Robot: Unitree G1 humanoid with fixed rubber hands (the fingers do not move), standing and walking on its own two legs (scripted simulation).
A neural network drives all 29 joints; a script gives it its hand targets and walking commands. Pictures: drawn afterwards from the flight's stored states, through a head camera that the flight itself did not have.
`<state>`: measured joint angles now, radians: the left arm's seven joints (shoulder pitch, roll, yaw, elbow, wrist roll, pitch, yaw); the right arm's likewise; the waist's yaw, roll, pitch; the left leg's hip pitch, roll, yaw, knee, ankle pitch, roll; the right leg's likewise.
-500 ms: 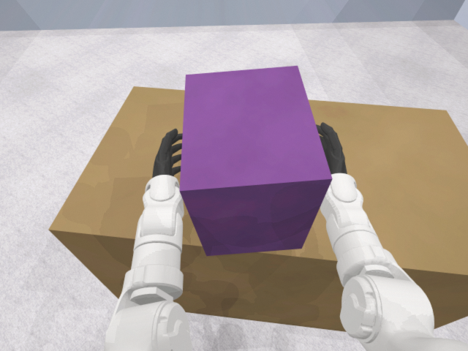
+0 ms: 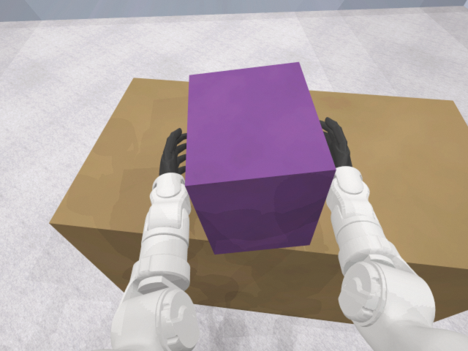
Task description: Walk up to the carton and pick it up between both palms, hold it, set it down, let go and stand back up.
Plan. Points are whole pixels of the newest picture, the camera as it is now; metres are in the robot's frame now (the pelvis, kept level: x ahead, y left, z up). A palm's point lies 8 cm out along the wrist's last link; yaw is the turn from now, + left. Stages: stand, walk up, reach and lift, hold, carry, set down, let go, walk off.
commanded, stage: set down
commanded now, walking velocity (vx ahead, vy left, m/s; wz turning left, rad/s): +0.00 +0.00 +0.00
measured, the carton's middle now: (253, 165) +0.44 +0.01 +0.04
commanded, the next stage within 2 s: none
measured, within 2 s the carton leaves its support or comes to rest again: rests again in 1.34 s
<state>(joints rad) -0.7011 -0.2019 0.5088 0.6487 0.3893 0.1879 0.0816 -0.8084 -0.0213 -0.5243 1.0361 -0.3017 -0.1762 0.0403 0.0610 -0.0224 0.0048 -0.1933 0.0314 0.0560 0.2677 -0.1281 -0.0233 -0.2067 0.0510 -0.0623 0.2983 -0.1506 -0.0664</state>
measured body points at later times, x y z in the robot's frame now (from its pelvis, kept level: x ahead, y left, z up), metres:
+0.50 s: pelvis +0.01 +0.00 +0.00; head +0.08 -0.01 +0.44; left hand +0.42 +0.15 +0.05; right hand +0.46 -0.15 +0.06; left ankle +0.00 +0.14 -0.75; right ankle +0.00 -0.06 -0.75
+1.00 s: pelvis +0.01 -0.01 +0.00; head +0.09 -0.02 +0.44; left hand +0.42 +0.14 +0.04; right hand +0.47 -0.15 +0.05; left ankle +0.00 +0.13 -0.75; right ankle +0.00 -0.07 -0.75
